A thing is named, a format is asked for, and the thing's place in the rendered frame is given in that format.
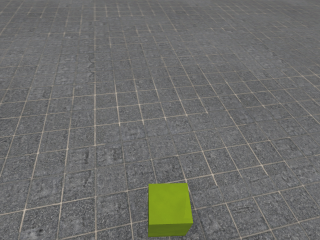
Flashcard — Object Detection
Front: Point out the carton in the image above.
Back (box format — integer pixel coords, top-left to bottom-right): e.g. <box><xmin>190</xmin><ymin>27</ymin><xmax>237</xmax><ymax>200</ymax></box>
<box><xmin>148</xmin><ymin>183</ymin><xmax>193</xmax><ymax>237</ymax></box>

